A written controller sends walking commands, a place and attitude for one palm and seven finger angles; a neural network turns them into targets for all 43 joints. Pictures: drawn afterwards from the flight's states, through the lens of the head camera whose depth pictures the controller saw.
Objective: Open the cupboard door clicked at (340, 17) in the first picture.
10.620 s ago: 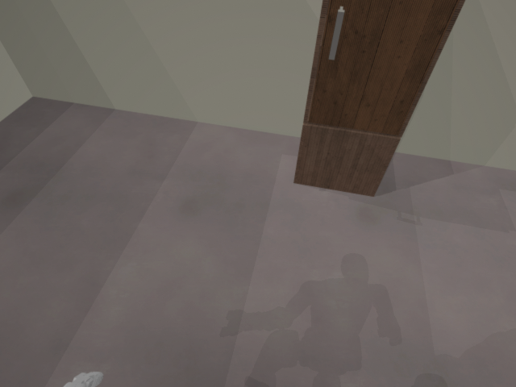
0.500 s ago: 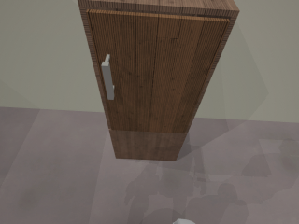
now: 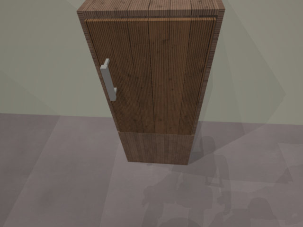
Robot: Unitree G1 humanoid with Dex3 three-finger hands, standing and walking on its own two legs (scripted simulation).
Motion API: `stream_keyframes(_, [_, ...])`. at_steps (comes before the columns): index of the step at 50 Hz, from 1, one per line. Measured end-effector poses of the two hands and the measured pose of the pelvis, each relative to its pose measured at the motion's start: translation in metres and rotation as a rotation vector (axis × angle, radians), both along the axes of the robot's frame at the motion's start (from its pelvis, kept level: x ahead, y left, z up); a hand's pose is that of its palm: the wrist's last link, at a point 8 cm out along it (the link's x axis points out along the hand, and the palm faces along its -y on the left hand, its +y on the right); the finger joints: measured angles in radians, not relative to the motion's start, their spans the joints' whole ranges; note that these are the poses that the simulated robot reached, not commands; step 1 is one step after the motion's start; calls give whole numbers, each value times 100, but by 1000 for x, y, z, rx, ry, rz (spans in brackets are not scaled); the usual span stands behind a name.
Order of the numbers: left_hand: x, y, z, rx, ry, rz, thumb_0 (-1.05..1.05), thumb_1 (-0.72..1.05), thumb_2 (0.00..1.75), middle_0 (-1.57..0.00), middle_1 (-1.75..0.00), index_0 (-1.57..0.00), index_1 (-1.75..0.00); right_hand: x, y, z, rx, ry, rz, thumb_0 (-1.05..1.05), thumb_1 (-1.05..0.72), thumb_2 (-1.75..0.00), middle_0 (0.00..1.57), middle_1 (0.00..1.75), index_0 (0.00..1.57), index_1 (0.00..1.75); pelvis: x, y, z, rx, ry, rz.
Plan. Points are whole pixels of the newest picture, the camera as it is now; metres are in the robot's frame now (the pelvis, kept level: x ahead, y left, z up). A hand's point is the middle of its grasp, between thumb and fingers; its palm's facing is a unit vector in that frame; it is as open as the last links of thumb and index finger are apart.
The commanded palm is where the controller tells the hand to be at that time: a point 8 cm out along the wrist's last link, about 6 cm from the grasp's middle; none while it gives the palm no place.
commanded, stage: come to a stop and stand still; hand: left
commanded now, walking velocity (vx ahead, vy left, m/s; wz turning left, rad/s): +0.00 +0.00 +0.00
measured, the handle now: (110, 80) +0.58 +0.22 +0.04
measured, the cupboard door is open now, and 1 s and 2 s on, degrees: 0 0 0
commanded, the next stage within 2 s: look again from close up in 0.80 s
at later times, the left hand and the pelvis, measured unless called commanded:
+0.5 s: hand out of the picture +0.01 +0.23 -0.18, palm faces +0.00 -0.98 -0.19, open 7.3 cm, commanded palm none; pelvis +0.00 +0.06 +0.00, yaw -1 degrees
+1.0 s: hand out of the picture -0.01 +0.23 -0.18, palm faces -0.01 -0.98 -0.19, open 7.3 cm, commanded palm none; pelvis +0.00 +0.06 -0.01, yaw -1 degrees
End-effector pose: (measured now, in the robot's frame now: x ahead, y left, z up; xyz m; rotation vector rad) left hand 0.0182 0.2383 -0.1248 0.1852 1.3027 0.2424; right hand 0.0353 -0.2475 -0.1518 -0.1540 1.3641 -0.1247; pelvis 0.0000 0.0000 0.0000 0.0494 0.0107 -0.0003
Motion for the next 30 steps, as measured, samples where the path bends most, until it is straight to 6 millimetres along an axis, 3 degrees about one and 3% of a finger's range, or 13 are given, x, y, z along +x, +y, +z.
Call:
stream_keyframes(5, [-26,25,-19,-32,65,24,0,91,89,-20,-30,-20,-30,7,20,6,-41,-61,18,0,-91,-89,19,30,20,30,-7,22,-7,-31,1,-2])
stream_keyframes(9, [-36,42,-32,-56,111,29,0,91,89,-20,-30,-20,-30,1,45,11,-55,-82,14,0,-91,-89,19,29,20,30,-9,36,-10,-40,-12,-4])
stream_keyframes(13, [-32,47,-30,-72,110,13,0,91,89,-20,-30,-20,-30,-7,64,12,-47,-56,5,0,-92,-89,19,30,20,30,-7,44,-6,-42,-14,-3])
stream_keyframes(19, [-22,39,-28,-83,93,-23,0,91,89,-20,-30,-19,-30,-19,73,1,-20,-22,-30,1,-94,-89,20,30,21,30,-4,52,-7,-40,-21,-11])
stream_keyframes(30, [-11,42,-27,-91,102,-52,1,93,89,-20,-30,-20,-30,-53,92,4,2,58,-65,0,-92,-89,20,30,20,30,0,59,-2,-50,-22,-20])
